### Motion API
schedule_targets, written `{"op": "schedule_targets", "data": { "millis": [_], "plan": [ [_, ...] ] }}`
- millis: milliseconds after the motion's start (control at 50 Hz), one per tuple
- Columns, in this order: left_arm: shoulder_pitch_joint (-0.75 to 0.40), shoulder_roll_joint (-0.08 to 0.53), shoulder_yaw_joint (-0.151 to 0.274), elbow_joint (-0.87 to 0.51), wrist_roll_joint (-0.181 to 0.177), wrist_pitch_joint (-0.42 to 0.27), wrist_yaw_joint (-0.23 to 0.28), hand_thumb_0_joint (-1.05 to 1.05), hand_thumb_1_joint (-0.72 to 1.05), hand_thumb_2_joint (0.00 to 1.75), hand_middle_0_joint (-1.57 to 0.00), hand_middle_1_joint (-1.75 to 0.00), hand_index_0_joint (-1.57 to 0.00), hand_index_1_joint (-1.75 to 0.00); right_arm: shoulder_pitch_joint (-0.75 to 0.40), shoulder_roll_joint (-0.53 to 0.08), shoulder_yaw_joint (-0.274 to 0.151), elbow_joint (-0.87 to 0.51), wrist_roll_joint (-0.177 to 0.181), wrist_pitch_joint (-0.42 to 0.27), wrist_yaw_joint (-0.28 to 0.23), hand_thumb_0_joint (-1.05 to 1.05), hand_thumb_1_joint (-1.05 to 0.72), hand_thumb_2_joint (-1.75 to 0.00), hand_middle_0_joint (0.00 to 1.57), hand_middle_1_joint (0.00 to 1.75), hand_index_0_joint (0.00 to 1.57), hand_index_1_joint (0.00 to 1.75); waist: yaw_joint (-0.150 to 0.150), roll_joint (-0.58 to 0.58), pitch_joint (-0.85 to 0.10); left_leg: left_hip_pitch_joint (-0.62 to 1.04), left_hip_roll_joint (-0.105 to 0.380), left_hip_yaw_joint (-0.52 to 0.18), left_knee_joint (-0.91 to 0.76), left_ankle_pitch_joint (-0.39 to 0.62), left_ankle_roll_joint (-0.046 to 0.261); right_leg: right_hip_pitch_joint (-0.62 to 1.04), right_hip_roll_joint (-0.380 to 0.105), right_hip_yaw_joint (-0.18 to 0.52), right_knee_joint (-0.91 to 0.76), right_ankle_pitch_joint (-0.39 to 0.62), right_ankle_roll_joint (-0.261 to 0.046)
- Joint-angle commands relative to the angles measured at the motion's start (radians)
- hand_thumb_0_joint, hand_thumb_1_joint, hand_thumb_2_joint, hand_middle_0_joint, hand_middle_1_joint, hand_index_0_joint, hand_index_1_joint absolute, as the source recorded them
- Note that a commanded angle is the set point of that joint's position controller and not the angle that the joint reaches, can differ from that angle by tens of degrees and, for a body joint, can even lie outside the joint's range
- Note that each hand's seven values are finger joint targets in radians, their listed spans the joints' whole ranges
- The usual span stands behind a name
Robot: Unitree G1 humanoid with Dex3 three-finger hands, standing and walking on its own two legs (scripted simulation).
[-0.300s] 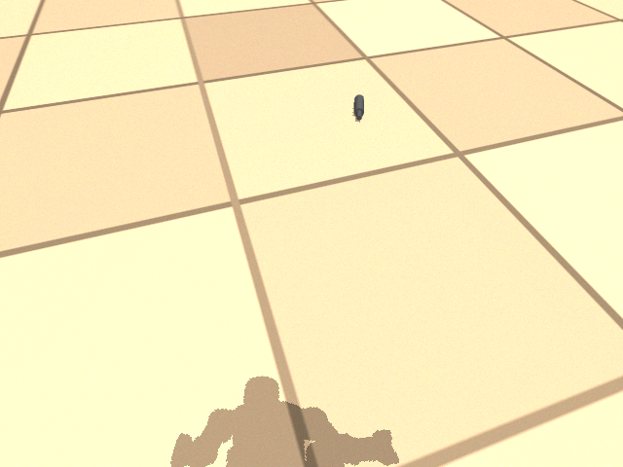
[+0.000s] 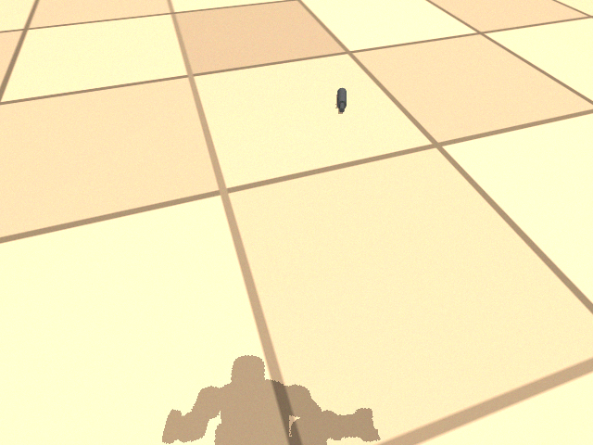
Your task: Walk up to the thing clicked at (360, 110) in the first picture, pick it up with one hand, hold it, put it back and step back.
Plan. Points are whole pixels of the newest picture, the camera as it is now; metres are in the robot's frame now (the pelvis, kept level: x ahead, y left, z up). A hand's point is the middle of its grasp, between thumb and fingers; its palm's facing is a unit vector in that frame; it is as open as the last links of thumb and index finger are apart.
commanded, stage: stand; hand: left
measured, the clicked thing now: (341, 100) +2.12 -0.36 -0.75
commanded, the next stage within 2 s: walk up in 0.82 s
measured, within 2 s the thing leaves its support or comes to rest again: neither
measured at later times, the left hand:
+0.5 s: hand out of the picture +0.08 +0.25 -0.16, palm faces -0.03 -0.94 -0.34, open 7.4 cm
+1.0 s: hand out of the picture +0.12 +0.27 -0.14, palm faces -0.22 -0.90 -0.38, open 7.4 cm
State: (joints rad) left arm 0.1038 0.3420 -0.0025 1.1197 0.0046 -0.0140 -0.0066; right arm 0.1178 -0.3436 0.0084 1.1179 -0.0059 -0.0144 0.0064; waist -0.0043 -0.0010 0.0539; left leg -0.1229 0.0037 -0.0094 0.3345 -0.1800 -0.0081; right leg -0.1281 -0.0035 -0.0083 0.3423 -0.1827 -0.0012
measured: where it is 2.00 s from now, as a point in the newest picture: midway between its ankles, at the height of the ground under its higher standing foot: (321, 340)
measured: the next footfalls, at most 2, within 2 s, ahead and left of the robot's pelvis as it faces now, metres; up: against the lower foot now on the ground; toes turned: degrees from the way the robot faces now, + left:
right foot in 1.18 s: +0.12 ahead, -0.21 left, +0.00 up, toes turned -30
left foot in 1.58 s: +0.58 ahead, -0.02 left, +0.00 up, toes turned -34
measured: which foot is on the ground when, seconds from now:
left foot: down 0.00-1.00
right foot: down 0.00-0.90, up 0.92-1.00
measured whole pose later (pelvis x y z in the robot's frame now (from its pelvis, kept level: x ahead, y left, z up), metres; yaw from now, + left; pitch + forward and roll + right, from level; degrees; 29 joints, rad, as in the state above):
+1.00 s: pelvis +0.02 +0.00 -0.01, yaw -11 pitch +0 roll +1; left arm 0.23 0.39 0.05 1.06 0.02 0.01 -0.07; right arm 0.13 -0.43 -0.09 0.92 -0.04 -0.06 0.08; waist -0.02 0.03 0.00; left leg -0.13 0.03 0.17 0.41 -0.28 0.02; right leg -0.44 -0.05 0.00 0.82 -0.40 -0.01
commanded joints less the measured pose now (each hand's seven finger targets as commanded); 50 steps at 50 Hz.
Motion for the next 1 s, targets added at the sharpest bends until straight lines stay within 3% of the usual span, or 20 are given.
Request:
{"op": "schedule_targets", "data": {
  "millis": [0, 640, 780, 800, 820, 840, 860, 880, 900, 920, 940, 980],
  "plan": [
    [-0.034, 0.208, 0.037, -0.062, 0.003, -0.024, 0.014, 0.00, 0.90, 0.90, -0.20, -0.30, -0.20, -0.30, -0.035, -0.210, -0.044, -0.057, 0.001, -0.026, -0.016, 0.00, -0.90, -0.90, 0.20, 0.30, 0.20, 0.30, 0.004, 0.004, -0.105, 0.027, 0.124, -0.092, -0.043, 0.170, 0.032, 0.040, -0.126, 0.099, -0.043, 0.168, -0.029],
    [-0.024, 0.218, 0.038, -0.056, 0.002, -0.020, 0.016, 0.00, 0.90, 0.90, -0.20, -0.30, -0.20, -0.30, -0.033, -0.207, -0.041, -0.052, -0.001, -0.021, -0.017, 0.00, -0.90, -0.90, 0.20, 0.30, 0.20, 0.30, 0.005, -0.006, -0.066, 0.015, 0.122, -0.092, -0.068, 0.133, 0.027, 0.031, -0.124, 0.099, -0.065, 0.123, -0.027],
    [-0.019, 0.216, 0.037, -0.062, 0.005, -0.023, 0.017, 0.00, 0.90, 0.90, -0.20, -0.30, -0.20, -0.30, -0.029, -0.213, -0.044, -0.055, 0.000, -0.020, -0.016, 0.00, -0.90, -0.90, 0.20, 0.30, 0.20, 0.30, 0.003, 0.005, -0.099, 0.038, 0.126, -0.085, -0.050, 0.162, 0.032, 0.048, -0.131, 0.103, -0.062, 0.177, -0.029],
    [0.092, 0.383, 0.112, -0.143, 0.014, -0.025, -0.026, 0.00, 0.90, 0.90, -0.20, -0.30, -0.20, -0.30, -0.074, -0.384, -0.148, -0.202, -0.033, -0.053, 0.034, 0.00, -0.90, -0.90, 0.20, 0.30, 0.20, 0.30, 0.002, 0.086, -0.140, 0.127, 0.098, -0.002, 0.159, -0.403, 0.072, -0.187, -0.153, 0.319, -0.040, -0.357, -0.102],
    [0.035, 0.371, 0.105, -0.156, 0.013, -0.027, -0.041, 0.00, 0.90, 0.90, -0.20, -0.30, -0.20, -0.30, -0.073, -0.358, -0.146, -0.191, -0.040, -0.052, 0.051, 0.00, -0.90, -0.90, 0.20, 0.30, 0.20, 0.30, -0.035, 0.032, -0.056, 0.122, 0.069, -0.023, 0.197, -0.500, 0.094, -0.378, -0.166, 0.383, -0.094, -0.517, -0.096],
    [-0.092, 0.337, 0.114, -0.201, 0.015, -0.030, -0.047, 0.00, 0.90, 0.90, -0.20, -0.30, -0.20, -0.30, -0.006, -0.325, -0.147, -0.203, -0.037, -0.049, 0.060, 0.00, -0.90, -0.90, 0.20, 0.30, 0.20, 0.30, -0.101, 0.011, -0.011, 0.151, 0.085, -0.063, 0.157, -0.466, 0.110, -0.495, -0.153, 0.362, -0.044, -0.466, -0.081],
    [-0.180, 0.299, 0.109, -0.242, 0.016, -0.036, -0.049, 0.00, 0.90, 0.90, -0.20, -0.30, -0.20, -0.30, 0.092, -0.321, -0.155, -0.193, -0.033, -0.048, 0.064, 0.00, -0.90, -0.90, 0.20, 0.30, 0.20, 0.30, -0.163, 0.017, -0.021, 0.311, 0.155, -0.125, 0.043, -0.502, 0.144, -0.669, -0.090, 0.252, 0.042, -0.395, -0.040],
    [-0.248, 0.248, 0.099, -0.273, 0.011, -0.039, -0.049, 0.00, 0.90, 0.90, -0.20, -0.30, -0.20, -0.30, 0.154, -0.368, -0.178, -0.180, -0.036, -0.049, 0.059, 0.00, -0.90, -0.90, 0.20, 0.30, 0.20, 0.30, -0.210, 0.200, -0.050, 0.448, 0.337, -0.282, -0.153, -0.537, 0.206, -0.829, 0.009, 0.032, 0.318, -0.282, 0.000],
    [-0.191, 0.265, 0.102, -0.273, 0.016, -0.040, -0.043, 0.00, 0.90, 0.90, -0.20, -0.30, -0.20, -0.30, 0.063, -0.390, -0.188, -0.229, -0.033, -0.054, 0.057, 0.00, -0.90, -0.90, 0.20, 0.30, 0.20, 0.30, -0.146, 0.230, -0.086, 0.361, 0.485, -0.364, -0.192, -0.463, 0.259, -0.790, -0.072, 0.024, 0.536, -0.297, -0.021],
    [-0.135, 0.306, 0.103, -0.260, 0.016, -0.042, -0.045, 0.00, 0.90, 0.90, -0.20, -0.30, -0.20, -0.30, -0.001, -0.359, -0.176, -0.272, -0.029, -0.060, 0.057, 0.00, -0.90, -0.90, 0.20, 0.30, 0.20, 0.30, -0.095, 0.108, -0.093, 0.243, 0.509, -0.349, -0.213, -0.442, 0.265, -0.686, -0.135, 0.054, 0.599, -0.286, -0.021],
    [-0.076, 0.304, 0.104, -0.231, 0.009, -0.036, -0.057, 0.00, 0.90, 0.90, -0.20, -0.30, -0.20, -0.30, -0.057, -0.341, -0.166, -0.290, -0.031, -0.065, 0.060, 0.00, -0.90, -0.90, 0.20, 0.30, 0.20, 0.30, -0.047, 0.049, -0.100, 0.165, 0.470, -0.263, -0.224, -0.434, 0.241, -0.606, -0.158, 0.062, 0.601, -0.242, -0.018],
    [0.036, 0.309, 0.116, -0.207, -0.001, -0.020, -0.084, 0.00, 0.90, 0.90, -0.20, -0.30, -0.20, -0.30, -0.175, -0.373, -0.173, -0.324, -0.032, -0.073, 0.070, 0.00, -0.90, -0.90, 0.20, 0.30, 0.20, 0.30, 0.033, 0.150, -0.071, 0.037, 0.407, -0.102, -0.208, -0.469, 0.199, -0.458, -0.194, 0.018, 0.561, -0.204, -0.002]
  ]
}}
